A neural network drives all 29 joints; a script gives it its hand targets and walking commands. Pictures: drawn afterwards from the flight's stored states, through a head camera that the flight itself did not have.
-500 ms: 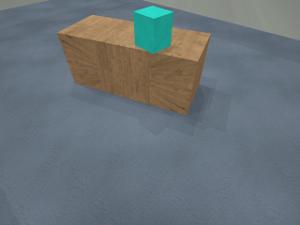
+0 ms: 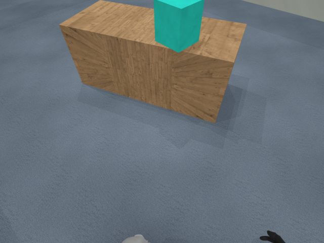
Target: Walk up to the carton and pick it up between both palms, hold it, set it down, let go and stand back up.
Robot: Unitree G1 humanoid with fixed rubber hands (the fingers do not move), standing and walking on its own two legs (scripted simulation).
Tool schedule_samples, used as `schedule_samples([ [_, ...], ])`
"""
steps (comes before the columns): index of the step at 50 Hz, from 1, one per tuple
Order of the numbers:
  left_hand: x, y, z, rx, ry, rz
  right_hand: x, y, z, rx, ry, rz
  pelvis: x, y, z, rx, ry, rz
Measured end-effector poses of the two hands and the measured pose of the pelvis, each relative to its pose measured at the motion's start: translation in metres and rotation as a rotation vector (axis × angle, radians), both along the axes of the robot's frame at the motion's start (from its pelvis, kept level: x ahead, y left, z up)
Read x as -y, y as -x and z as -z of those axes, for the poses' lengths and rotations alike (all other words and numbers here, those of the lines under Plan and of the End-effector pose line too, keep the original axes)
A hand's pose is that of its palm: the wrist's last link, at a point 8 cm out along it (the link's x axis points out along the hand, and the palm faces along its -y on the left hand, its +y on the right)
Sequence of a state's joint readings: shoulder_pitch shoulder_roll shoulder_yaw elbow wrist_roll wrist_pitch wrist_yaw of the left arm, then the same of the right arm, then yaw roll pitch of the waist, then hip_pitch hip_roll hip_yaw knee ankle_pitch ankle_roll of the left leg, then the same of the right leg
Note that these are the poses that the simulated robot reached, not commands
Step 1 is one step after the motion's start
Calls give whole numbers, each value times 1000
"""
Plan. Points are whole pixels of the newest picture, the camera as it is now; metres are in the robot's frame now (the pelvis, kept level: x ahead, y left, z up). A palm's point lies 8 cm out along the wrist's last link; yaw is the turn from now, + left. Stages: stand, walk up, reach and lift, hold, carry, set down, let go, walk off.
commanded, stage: walk up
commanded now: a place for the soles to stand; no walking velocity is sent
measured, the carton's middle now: (177, 21) +1.33 -0.05 -0.06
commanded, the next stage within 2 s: none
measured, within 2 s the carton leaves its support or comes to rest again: neither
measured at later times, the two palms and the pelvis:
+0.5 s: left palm (58, 174) +0.33 +0.34 -0.11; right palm (258, 226) +0.20 -0.24 -0.11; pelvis +0.19 +0.06 +0.00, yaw -8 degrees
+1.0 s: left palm (61, 134) +0.50 +0.40 -0.13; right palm (230, 173) +0.33 -0.18 -0.07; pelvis +0.36 +0.13 +0.00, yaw -12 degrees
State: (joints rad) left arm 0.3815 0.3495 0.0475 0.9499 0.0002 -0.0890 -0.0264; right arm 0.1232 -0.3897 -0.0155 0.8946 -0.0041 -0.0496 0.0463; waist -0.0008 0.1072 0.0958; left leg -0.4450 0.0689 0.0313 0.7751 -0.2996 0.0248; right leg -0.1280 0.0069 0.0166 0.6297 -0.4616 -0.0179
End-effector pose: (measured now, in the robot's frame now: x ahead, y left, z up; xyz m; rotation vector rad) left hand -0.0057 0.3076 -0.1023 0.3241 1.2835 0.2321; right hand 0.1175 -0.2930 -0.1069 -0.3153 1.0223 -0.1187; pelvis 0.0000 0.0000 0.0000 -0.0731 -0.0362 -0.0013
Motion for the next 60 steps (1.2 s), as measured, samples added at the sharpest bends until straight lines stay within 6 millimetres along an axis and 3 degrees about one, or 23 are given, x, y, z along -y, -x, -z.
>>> schedule_samples([
  [4, -14, -58, 13, 31, 48, 44, -12, -21, -21, 18, 55, 12, -23, -28, -4, -31, -10, 23],
  [8, -17, -121, 15, 82, 96, 94, -15, -19, -43, -36, 106, 59, -36, -57, -15, -43, -17, 58],
  [12, -17, -181, 16, 144, 125, 126, -19, -14, -52, -102, 131, 102, -46, -87, -19, -38, -38, 76],
  [17, -22, -244, 15, 180, 117, 155, -27, -27, -43, -140, 117, 140, -55, -124, -14, -34, -79, 99],
  [24, -32, -330, 9, 210, 51, 208, -44, -76, 0, -142, 40, 179, -63, -180, 4, -31, -83, 137],
  [27, -48, -348, -3, 226, 1, 210, -56, -110, 8, -118, 10, 162, -68, -200, 4, 6, -44, 132],
  [33, -82, -345, -10, 143, -46, 194, -73, -195, -9, 50, 8, 147, -87, -243, -2, 48, -26, 153],
  [38, -106, -381, 4, 149, -21, 187, -96, -238, -12, 70, 35, 138, -112, -280, 5, 36, 9, 148],
  [41, -113, -413, 19, 161, 12, 207, -105, -242, -13, 50, 67, 160, -127, -301, 11, 32, -25, 161],
  [44, -112, -446, 24, 177, 40, 229, -108, -231, -19, -11, 91, 202, -133, -323, 9, 9, -39, 182],
  [52, -90, -523, 25, 197, 88, 275, -106, -216, -32, -156, 115, 272, -128, -372, 0, -12, -58, 217],
  [56, -74, -561, 24, 208, 83, 308, -98, -230, -21, -177, 93, 292, -117, -394, 5, -19, -78, 238],
  [60, -66, -591, 22, 230, 42, 329, -89, -263, 6, -156, 47, 290, -104, -416, 18, 4, -60, 245],
])
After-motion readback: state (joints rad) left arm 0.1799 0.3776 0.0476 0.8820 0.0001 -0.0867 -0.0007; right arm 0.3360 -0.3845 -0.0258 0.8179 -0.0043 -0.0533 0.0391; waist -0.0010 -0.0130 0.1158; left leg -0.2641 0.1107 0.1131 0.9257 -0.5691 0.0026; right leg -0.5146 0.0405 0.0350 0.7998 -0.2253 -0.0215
